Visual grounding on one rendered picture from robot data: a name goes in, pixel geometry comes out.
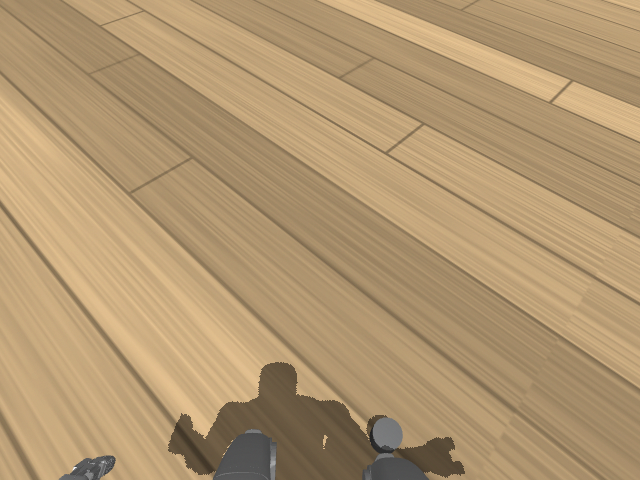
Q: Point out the left robot hand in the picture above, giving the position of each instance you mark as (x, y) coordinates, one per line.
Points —
(89, 469)

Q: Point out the tin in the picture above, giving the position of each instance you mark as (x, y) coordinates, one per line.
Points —
(386, 435)

